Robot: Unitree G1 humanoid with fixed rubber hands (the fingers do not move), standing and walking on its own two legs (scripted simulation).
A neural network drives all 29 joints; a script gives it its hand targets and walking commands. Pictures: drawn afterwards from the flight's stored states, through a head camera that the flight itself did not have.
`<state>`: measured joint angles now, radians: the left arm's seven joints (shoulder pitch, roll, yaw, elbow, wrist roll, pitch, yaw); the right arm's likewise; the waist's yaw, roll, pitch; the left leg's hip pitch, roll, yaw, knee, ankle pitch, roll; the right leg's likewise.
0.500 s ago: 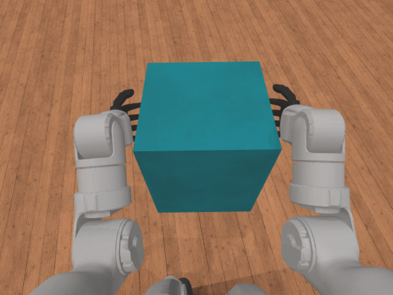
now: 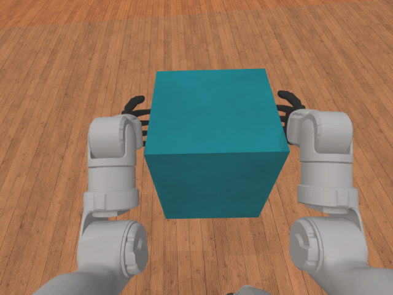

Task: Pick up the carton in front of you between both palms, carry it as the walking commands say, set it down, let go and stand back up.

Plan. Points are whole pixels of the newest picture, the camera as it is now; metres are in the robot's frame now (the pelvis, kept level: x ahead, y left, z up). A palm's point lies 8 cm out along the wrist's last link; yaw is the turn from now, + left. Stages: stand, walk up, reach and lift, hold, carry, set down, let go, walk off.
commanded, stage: carry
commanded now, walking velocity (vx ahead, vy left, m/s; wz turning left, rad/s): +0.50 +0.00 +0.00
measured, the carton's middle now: (211, 149) +0.38 +0.01 +0.08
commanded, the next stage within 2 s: none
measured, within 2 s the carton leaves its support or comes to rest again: neither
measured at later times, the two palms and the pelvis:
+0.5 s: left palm (155, 38) +0.67 +0.16 +0.17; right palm (273, 38) +0.65 -0.14 +0.18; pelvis +0.29 +0.03 +0.02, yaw -3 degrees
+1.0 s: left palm out of the picture +0.94 +0.13 +0.20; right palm out of the picture +0.95 -0.17 +0.20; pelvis +0.57 -0.02 +0.04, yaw +0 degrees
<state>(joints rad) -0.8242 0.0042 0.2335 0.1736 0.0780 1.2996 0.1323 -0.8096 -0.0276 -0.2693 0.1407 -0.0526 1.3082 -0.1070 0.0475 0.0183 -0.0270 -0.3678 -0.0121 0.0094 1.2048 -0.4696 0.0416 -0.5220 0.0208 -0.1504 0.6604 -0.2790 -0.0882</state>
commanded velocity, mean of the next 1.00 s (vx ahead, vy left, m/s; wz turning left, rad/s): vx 0.50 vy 0.00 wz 0.00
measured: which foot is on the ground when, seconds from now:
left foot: up 0.00-0.40, down 0.42-0.94, up 0.96-1.00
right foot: down 0.00-0.44, up 0.46-0.90, down 0.92-1.00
